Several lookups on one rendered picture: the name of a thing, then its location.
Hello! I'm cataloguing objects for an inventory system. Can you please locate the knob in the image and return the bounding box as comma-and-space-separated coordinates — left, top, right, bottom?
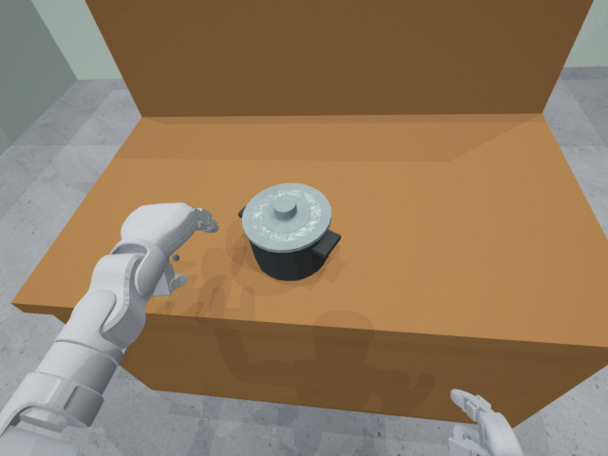
274, 196, 297, 219

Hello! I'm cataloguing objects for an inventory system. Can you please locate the lid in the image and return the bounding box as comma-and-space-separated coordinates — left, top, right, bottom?
242, 183, 332, 253

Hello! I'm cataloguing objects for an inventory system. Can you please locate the robot left forearm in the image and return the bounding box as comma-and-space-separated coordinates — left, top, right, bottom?
0, 237, 166, 437

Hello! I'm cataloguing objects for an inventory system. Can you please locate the pot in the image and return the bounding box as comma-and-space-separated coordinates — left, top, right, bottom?
238, 206, 341, 281

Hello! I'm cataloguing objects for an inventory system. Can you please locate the robot left upper arm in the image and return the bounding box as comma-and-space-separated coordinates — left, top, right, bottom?
0, 426, 84, 456

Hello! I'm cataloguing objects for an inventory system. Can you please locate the robot right hand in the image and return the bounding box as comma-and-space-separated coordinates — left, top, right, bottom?
448, 389, 524, 456

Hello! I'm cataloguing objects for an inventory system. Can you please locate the robot left hand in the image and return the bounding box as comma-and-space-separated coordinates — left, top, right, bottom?
121, 202, 219, 296

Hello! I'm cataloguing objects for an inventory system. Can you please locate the table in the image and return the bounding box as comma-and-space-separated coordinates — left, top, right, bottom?
11, 0, 608, 428

